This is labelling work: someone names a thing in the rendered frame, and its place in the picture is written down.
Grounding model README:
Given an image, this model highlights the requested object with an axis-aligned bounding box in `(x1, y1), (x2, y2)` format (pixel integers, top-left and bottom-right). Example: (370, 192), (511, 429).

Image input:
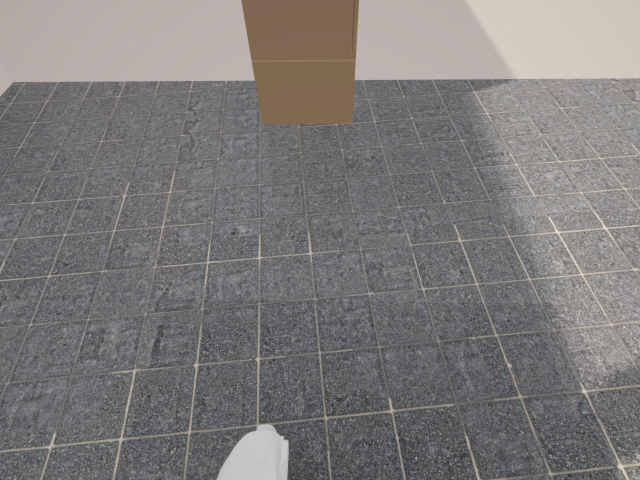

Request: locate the left robot thigh
(216, 430), (289, 480)

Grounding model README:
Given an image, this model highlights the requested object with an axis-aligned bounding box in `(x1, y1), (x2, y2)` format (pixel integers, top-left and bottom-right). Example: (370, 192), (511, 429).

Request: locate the left robot shin
(256, 425), (277, 433)

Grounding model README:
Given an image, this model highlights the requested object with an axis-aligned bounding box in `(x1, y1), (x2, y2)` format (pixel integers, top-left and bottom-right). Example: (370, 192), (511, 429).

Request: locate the cupboard door
(246, 0), (354, 58)

